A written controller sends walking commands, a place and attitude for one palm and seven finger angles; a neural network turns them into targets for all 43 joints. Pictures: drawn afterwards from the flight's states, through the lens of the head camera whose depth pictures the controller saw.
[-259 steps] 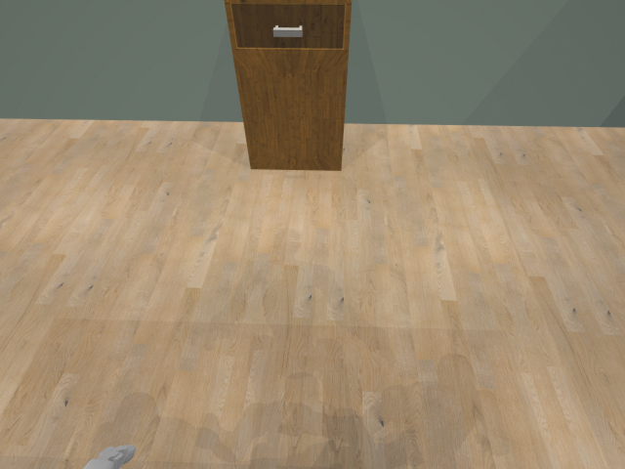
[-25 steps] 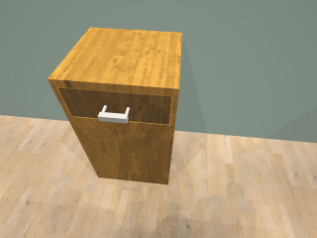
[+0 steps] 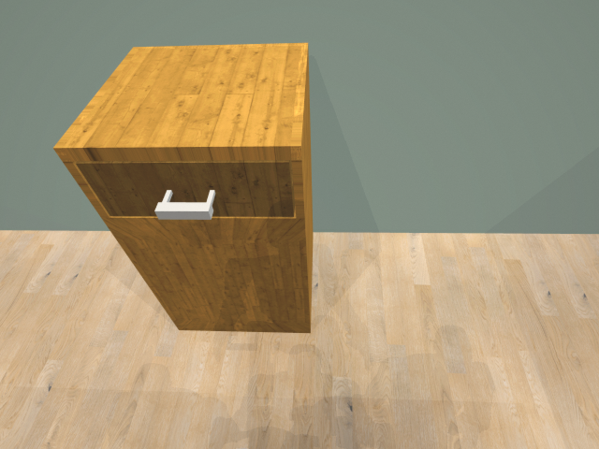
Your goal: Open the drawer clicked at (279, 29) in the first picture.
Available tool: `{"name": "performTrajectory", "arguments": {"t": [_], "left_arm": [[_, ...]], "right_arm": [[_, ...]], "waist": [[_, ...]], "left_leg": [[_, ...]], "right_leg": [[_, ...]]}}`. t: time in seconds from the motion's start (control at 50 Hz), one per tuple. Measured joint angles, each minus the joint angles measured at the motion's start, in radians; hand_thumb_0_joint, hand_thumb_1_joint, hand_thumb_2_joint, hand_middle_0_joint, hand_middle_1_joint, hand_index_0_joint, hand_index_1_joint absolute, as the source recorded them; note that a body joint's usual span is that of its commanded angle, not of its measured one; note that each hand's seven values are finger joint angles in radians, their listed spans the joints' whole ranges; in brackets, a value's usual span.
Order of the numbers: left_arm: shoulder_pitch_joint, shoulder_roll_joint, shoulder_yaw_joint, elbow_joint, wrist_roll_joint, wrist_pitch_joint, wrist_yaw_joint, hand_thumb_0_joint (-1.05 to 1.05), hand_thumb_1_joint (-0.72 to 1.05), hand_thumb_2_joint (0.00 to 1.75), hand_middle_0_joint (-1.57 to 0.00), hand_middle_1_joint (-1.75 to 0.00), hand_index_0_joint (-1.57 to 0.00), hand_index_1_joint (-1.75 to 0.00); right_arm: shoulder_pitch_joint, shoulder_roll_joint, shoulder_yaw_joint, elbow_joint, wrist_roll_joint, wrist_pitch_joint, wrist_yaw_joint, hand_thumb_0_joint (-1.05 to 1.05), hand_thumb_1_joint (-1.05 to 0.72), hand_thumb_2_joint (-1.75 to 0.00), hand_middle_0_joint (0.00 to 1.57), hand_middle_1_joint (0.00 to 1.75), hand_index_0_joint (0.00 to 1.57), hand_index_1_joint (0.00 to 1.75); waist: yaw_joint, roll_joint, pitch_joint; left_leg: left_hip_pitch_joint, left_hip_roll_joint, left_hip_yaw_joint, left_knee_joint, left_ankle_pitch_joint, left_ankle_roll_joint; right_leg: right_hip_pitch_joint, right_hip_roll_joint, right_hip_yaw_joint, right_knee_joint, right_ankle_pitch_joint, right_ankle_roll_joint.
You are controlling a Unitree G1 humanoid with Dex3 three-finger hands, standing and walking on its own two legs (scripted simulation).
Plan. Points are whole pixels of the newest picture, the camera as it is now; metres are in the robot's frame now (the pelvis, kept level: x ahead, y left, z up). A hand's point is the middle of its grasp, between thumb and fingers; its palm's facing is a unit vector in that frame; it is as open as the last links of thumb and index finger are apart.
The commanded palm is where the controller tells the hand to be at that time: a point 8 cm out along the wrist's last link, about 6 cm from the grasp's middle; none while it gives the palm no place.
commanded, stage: come to a stop and stand still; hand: left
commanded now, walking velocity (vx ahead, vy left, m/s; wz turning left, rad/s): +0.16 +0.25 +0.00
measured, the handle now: (187, 202) +0.57 +0.28 -0.06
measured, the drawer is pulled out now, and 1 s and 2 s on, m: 0.00 0.00 0.00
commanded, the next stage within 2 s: look again from close up in 1.06 s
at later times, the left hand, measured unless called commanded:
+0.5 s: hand out of the picture -0.04 +0.17 -0.14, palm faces +0.13 -0.96 -0.24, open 7.4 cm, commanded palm none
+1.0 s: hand out of the picture +0.03 +0.24 -0.17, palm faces +0.07 -0.98 -0.19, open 7.4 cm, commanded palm none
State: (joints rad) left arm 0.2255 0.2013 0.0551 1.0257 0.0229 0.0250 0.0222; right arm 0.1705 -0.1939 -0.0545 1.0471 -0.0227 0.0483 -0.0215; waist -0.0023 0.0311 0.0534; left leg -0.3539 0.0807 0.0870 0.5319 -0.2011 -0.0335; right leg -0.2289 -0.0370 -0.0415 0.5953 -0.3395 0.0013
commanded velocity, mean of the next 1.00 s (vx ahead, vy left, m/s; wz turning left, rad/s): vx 0.02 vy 0.06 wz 0.00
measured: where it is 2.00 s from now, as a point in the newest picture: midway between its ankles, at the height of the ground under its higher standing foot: outside the picture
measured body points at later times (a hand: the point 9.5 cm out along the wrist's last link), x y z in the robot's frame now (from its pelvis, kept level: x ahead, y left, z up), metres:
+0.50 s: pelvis +0.00 +0.00 +0.02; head +0.03 -0.02 +0.47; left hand -0.05 +0.23 -0.13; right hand +0.05 -0.24 -0.15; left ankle -0.03 +0.15 -0.70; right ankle -0.01 -0.10 -0.73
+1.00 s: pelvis +0.02 +0.06 +0.01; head +0.04 +0.07 +0.46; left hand +0.03 +0.29 -0.15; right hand +0.06 -0.18 -0.14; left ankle -0.02 +0.15 -0.73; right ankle -0.01 -0.10 -0.73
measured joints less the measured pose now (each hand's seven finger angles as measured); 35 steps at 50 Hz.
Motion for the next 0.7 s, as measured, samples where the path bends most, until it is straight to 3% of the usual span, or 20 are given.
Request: {"name": "performTrajectory", "arguments": {"t": [0.06,0.16,0.3,0.4,0.48,0.56,0.62,0.7], "left_arm": [[0.030,-0.029,-0.018,0.002,0.003,-0.001,-0.001,0.00,0.91,0.90,-0.19,-0.30,-0.19,-0.30],[0.059,-0.063,-0.028,0.011,-0.001,-0.012,-0.003,0.01,0.92,0.90,-0.20,-0.30,-0.20,-0.30],[0.064,-0.075,-0.020,0.006,-0.005,-0.033,0.001,0.01,0.92,0.90,-0.20,-0.30,-0.20,-0.30],[0.083,-0.076,-0.017,0.022,0.000,-0.032,0.007,0.00,0.91,0.90,-0.20,-0.30,-0.20,-0.30],[0.101,-0.067,-0.017,0.048,0.005,-0.021,0.004,0.00,0.90,0.90,-0.20,-0.30,-0.20,-0.30],[0.113,-0.058,-0.020,0.075,-0.002,-0.009,0.001,0.00,0.90,0.90,-0.20,-0.30,-0.20,-0.30],[0.095,-0.041,-0.020,0.093,-0.006,0.002,0.004,0.00,0.90,0.90,-0.20,-0.30,-0.20,-0.30],[0.077,-0.032,-0.028,0.100,-0.007,-0.006,0.001,0.00,0.90,0.90,-0.20,-0.30,-0.20,-0.30]], "right_arm": [[0.055,-0.016,-0.004,0.023,-0.002,0.025,0.016,0.00,-0.91,-0.90,0.20,0.30,0.20,0.30],[0.114,-0.026,-0.007,0.037,-0.006,0.007,0.029,0.00,-0.91,-0.90,0.20,0.30,0.20,0.30],[0.157,-0.042,-0.007,0.053,-0.006,0.019,0.020,0.00,-0.91,-0.90,0.20,0.30,0.20,0.30],[0.116,-0.041,0.000,0.043,0.000,0.022,0.014,0.01,-0.91,-0.90,0.20,0.30,0.20,0.30],[0.058,-0.027,0.009,0.018,0.007,0.008,0.013,0.01,-0.91,-0.90,0.20,0.30,0.20,0.30],[0.018,-0.013,0.024,-0.008,0.011,-0.029,0.010,0.00,-0.91,-0.90,0.20,0.30,0.20,0.30],[0.001,0.017,0.036,0.001,0.006,-0.041,0.004,0.00,-0.91,-0.90,0.20,0.30,0.20,0.30],[-0.012,0.053,0.054,0.009,0.008,-0.048,-0.004,0.00,-0.91,-0.90,0.20,0.30,0.20,0.30]], "waist": [[0.005,0.010,-0.046],[0.006,-0.007,-0.062],[0.022,0.009,-0.022],[0.041,0.002,-0.001],[0.054,-0.017,0.000],[0.054,-0.014,-0.015],[0.058,-0.043,-0.024],[0.068,-0.076,-0.033]], "left_leg": [[-0.023,-0.027,-0.041,0.121,-0.141,0.009],[-0.039,-0.058,-0.060,0.302,-0.080,0.008],[-0.029,-0.066,-0.078,0.369,-0.107,-0.018],[-0.009,-0.063,-0.074,0.314,-0.160,-0.021],[0.037,-0.059,-0.065,0.186,-0.172,-0.010],[0.145,-0.042,-0.057,-0.053,-0.020,0.004],[0.161,-0.053,-0.056,-0.054,-0.094,0.011],[0.182,-0.065,-0.039,-0.078,-0.083,0.033]], "right_leg": [[0.030,0.005,-0.010,-0.054,0.020,-0.031],[0.069,0.004,0.002,-0.191,0.100,-0.048],[0.064,0.003,-0.035,-0.222,0.116,-0.056],[0.054,-0.013,-0.041,-0.207,0.108,-0.046],[0.048,-0.024,-0.033,-0.189,0.100,-0.028],[0.028,-0.011,-0.036,-0.122,0.062,0.001],[0.027,-0.024,-0.035,-0.089,0.034,0.019],[0.052,-0.033,-0.019,-0.133,0.055,0.038]]}}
